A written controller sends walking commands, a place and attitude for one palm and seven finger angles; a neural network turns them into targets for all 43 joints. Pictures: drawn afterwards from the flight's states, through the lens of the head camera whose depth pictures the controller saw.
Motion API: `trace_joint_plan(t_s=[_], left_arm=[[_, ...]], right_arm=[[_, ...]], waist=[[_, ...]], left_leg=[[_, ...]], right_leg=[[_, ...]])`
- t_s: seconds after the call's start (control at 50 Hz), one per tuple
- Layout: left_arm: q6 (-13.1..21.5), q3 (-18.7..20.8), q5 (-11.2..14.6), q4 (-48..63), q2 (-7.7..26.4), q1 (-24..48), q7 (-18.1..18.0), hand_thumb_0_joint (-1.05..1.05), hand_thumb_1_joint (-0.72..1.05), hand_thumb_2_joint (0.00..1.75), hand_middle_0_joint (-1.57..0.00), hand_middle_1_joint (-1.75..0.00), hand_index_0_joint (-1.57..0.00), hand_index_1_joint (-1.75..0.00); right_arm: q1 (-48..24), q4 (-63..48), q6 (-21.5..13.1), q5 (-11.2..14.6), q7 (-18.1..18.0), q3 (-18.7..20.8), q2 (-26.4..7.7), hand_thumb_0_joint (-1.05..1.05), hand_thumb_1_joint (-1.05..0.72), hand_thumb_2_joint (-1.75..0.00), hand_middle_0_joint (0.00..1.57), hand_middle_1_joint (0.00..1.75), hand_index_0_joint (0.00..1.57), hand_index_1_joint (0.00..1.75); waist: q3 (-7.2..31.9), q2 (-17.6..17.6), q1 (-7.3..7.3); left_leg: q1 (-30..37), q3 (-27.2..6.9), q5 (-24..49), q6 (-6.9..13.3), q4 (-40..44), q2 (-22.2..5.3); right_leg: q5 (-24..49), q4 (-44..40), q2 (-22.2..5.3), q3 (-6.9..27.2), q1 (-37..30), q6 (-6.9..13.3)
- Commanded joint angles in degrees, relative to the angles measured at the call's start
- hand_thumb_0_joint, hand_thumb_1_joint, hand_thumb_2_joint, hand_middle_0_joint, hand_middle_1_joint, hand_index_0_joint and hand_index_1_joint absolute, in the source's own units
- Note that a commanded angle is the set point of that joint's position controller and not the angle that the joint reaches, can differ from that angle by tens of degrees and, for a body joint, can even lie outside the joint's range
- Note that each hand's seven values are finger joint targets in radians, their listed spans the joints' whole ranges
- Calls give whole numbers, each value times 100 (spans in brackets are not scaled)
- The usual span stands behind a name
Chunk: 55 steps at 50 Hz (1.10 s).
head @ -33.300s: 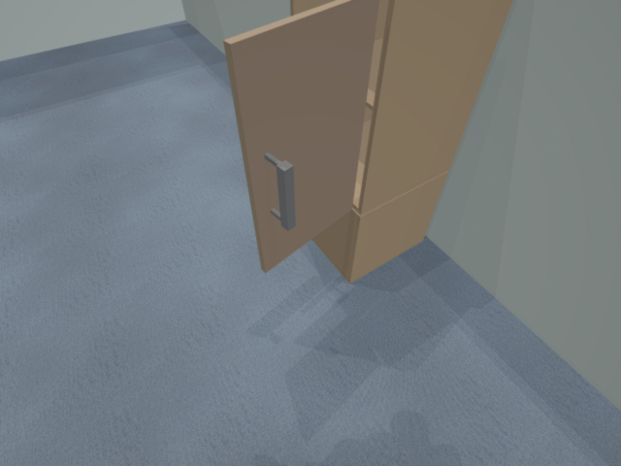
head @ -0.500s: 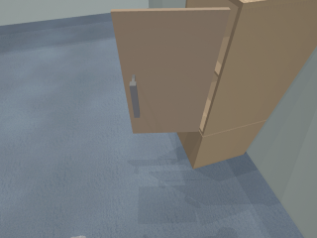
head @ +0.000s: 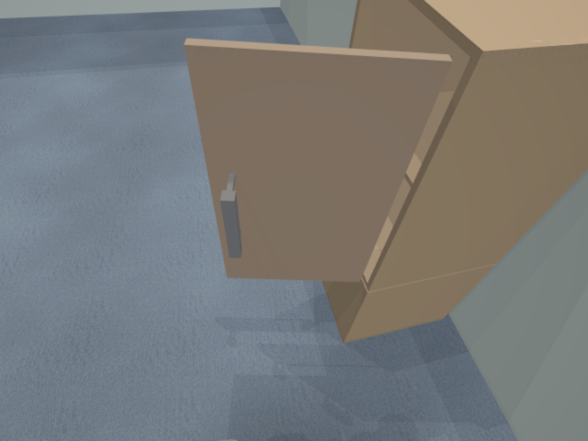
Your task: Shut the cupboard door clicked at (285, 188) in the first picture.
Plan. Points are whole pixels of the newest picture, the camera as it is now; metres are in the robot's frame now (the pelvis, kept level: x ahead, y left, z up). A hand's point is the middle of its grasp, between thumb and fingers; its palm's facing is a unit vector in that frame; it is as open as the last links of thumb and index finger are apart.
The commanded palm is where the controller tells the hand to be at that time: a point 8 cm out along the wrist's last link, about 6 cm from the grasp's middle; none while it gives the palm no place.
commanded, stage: come to a stop and stand still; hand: left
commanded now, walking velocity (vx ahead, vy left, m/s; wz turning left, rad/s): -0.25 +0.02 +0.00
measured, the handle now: (233, 217) +0.49 +0.14 -0.05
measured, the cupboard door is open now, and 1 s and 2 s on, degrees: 75 75 75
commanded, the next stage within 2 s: look again from close up in 0.92 s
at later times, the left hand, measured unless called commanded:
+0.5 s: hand out of the picture +0.06 +0.16 -0.17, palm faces +0.07 -0.97 -0.24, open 7.4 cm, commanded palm none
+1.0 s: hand out of the picture -0.01 +0.18 -0.17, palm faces +0.01 -0.97 -0.24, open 7.4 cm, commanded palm none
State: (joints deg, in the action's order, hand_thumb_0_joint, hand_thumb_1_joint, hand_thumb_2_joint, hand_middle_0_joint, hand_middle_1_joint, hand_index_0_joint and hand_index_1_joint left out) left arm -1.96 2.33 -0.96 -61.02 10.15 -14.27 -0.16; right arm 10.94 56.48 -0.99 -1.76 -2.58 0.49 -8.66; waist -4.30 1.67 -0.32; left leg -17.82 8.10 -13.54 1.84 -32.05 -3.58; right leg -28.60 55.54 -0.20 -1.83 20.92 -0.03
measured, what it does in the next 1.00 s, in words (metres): steps on the spot: right foot, then left foot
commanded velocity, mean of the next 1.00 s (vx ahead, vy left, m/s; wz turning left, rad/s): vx -0.03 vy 0.06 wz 0.00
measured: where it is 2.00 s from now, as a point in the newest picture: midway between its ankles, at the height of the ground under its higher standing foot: outside the picture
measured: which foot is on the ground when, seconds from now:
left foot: down 0.00-0.16, up 0.18-0.50, down 0.52-1.00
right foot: up 0.00-0.14, down 0.16-1.00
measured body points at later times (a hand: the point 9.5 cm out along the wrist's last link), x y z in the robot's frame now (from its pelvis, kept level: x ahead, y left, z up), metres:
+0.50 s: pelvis +0.00 -0.03 +0.00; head +0.03 -0.03 +0.45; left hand +0.06 +0.21 -0.15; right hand +0.09 -0.29 -0.14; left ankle -0.03 +0.08 -0.73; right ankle +0.05 -0.17 -0.73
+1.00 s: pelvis -0.01 -0.01 +0.00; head +0.00 -0.02 +0.45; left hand -0.01 +0.23 -0.15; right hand +0.03 -0.25 -0.15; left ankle -0.03 +0.08 -0.73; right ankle +0.05 -0.17 -0.73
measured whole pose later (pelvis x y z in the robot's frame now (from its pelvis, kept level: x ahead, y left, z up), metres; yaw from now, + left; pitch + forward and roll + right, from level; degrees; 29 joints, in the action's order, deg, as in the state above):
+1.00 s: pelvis -0.01 -0.01 +0.00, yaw +0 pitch -1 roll +1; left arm -0.7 -0.8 -1.5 -58.7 10.8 -19.2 -1.1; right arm 16.2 55.9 0.3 -0.8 0.0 1.1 -11.7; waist -1.6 -0.5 -0.8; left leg -10.2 5.8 -17.7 2.3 -28.9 1.4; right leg -10.6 29.8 -3.7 2.9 18.2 -2.8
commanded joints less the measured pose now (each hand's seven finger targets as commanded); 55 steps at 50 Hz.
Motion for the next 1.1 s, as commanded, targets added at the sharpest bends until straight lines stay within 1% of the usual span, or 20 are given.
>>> trace_joint_plan(t_s=[0.0, 0.08, 0.1, 0.14, 0.16, 0.18, 0.22, 0.3, 0.38, 0.44, 0.46, 0.48, 0.5, 0.54, 0.6, 0.66, 0.68, 0.76, 0.8, 1.08], left_arm=[[-16, 80, -3, 346, 221, -361, -61, 0, 90, 90, -20, -30, -20, -30], [17, 150, -64, 420, 447, -617, -84, 0, 90, 90, -20, -30, -20, -30], [61, 181, -83, 479, 625, -608, -101, 0, 90, 90, -20, -30, -20, -30], [128, 241, -121, 671, 1319, -231, -113, 0, 90, 90, -20, -30, -20, -30], [135, 245, -103, 713, 1364, -111, -113, 0, 90, 90, -20, -30, -20, -30], [148, 256, -108, 707, 1260, 47, -152, 0, 90, 90, -20, -30, -20, -30], [170, 244, -92, 746, 1105, 225, -178, 0, 90, 90, -20, -30, -20, -30], [191, 301, -88, 717, 1186, -26, -233, 0, 90, 90, -20, -30, -20, -30], [175, 336, -108, 662, 1267, -32, -235, 0, 90, 90, -20, -30, -20, -30], [127, 289, -40, 663, 1189, 235, -210, 0, 90, 90, -20, -30, -20, -30], [241, 112, 4, 658, 1052, -9, -431, 0, 90, 90, -20, -30, -20, -30], [207, 2, 54, 727, 932, -82, -409, 0, 90, 90, -20, -30, -20, -30], [164, 12, 10, 851, 726, -276, -393, 0, 90, 90, -20, -30, -20, -30], [25, -48, -49, 902, 702, 81, -295, 0, 90, 90, -20, -30, -20, -30], [35, -70, -44, 838, 636, -181, -186, 0, 90, 90, -20, -30, -20, -30], [73, -106, -62, 858, 759, -299, -162, 0, 90, 90, -20, -30, -20, -30], [77, -97, -68, 883, 781, -287, -155, 0, 90, 90, -20, -30, -20, -30], [155, -98, -69, 873, 753, -447, -164, 0, 90, 90, -20, -30, -20, -30], [187, -90, -61, 857, 801, -416, -158, 0, 90, 90, -20, -30, -20, -30], [338, -129, 11, 399, 863, -244, -169, 0, 90, 90, -20, -30, -20, -30]], right_arm=[[125, -114, 73, 38, -37, 244, -1116, 0, -90, -90, 20, 30, 20, 30], [-135, -180, 205, 82, 57, 370, -1139, 0, -90, -90, 20, 30, 20, 30], [-150, -232, 236, 93, 95, 393, -1037, 0, -90, -90, 20, 30, 20, 30], [227, -311, 347, 141, 182, 385, -618, 0, -90, -90, 20, 30, 20, 30], [70, -352, 428, 122, 172, 392, -593, 0, -90, -90, 20, 30, 20, 30], [96, -346, 450, 111, 153, 405, -632, 0, -90, -90, 20, 30, 20, 30], [198, -258, 398, 115, 164, 390, -765, 0, -90, -90, 20, 30, 20, 30], [46, -364, 357, 126, 202, 310, -711, 0, -90, -90, 20, 30, 20, 30], [127, -396, 331, 154, 211, 280, -635, 0, -90, -90, 20, 30, 20, 30], [688, -188, 262, 138, 201, 247, -646, 0, -90, -90, 20, 30, 20, 30], [599, -532, 116, 158, 204, 381, -1108, 0, -90, -90, 20, 30, 20, 30], [169, -737, 74, 133, 210, 286, -1124, 0, -90, -90, 20, 30, 20, 30], [444, -826, 90, 8, 190, 312, -1062, 0, -90, -90, 20, 30, 20, 30], [222, -1003, 123, 47, 156, 276, -1043, 0, -90, -90, 20, 30, 20, 30], [-31, -1099, 123, 53, 175, 250, -1031, 0, -90, -90, 20, 30, 20, 30], [150, -1048, 121, 79, 220, 261, -1030, 0, -90, -90, 20, 30, 20, 30], [190, -1021, 122, 67, 223, 272, -1030, 0, -90, -90, 20, 30, 20, 30], [392, -888, 85, 75, 225, 272, -1025, 0, -90, -90, 20, 30, 20, 30], [429, -799, 44, 75, 214, 257, -1028, 0, -90, -90, 20, 30, 20, 30], [652, -25, -128, 112, 142, 143, -940, 0, -90, -90, 20, 30, 20, 30]], waist=[[618, -900, -21], [447, -855, -228], [478, -434, -244], [483, 906, -31], [461, 959, -144], [406, 1216, -67], [516, 1036, -24], [917, 840, -232], [985, 923, -231], [953, 810, 75], [1345, -1083, 221], [949, -1726, -14], [1090, -1954, -34], [363, -1477, 25], [-44, -574, -149], [-217, -191, -59], [-279, -344, -36], [-99, 202, 25], [-47, -123, 56], [363, -133, 43]], left_leg=[[330, -962, 2709, 713, 1169, -1396], [-203, -726, 1387, 353, 675, -1015], [-206, -555, 783, 98, 301, -657], [-221, -141, -1626, -351, -1248, 408], [-299, -554, -2094, -303, -2052, 389], [-491, -782, -2038, -286, -2514, 345], [-827, -931, -1659, -352, -2945, 305], [-871, -851, -1562, -489, -2175, 348], [-406, -714, -1384, -481, -914, 386], [929, -543, 29, -407, 932, 422], [894, -325, 156, -362, 884, -69], [541, -830, 1254, -192, 715, -383], [439, -1152, 2077, 52, 565, -824], [27, -1352, 1827, 186, 958, -757], [-538, -1194, 86, 208, 1106, -490], [-596, -1260, -1768, 102, 1355, -207], [-574, -1284, -1797, 121, 1438, -183], [-211, -1200, -1555, 126, 1300, -113], [-75, -1209, -1459, 132, 1369, -123], [544, -951, 409, 23, 1233, -187]], right_leg=[[467, -1135, -188, -82, -397, -116], [1855, -2178, -122, -157, -972, -64], [2518, -2633, -385, 310, -943, 34], [2983, -3842, -2027, 1965, -376, 864], [3009, -4010, -2180, 2165, -202, 1136], [3333, -3918, -2117, 2179, -308, 1256], [4226, -3565, -1900, 1685, -847, 1193], [5089, -3309, -1868, 1369, -1714, 1140], [4655, -3327, -1810, 1397, -1746, 1105], [3269, -3095, -1404, 1119, -896, 604], [3358, -2270, -1097, 737, -1327, 373], [2509, -2033, -838, 272, -921, 247], [1813, -1802, -648, 95, -750, 228], [621, -1639, -195, -214, -330, 81], [1284, -1915, -208, -4, -557, 82], [982, -2466, -245, 401, -375, 127], [1017, -2455, -215, 384, -309, 135], [859, -2759, -284, 716, -153, 130], [951, -2828, -298, 730, -142, 146], [2515, -3027, -566, 679, -930, 167]])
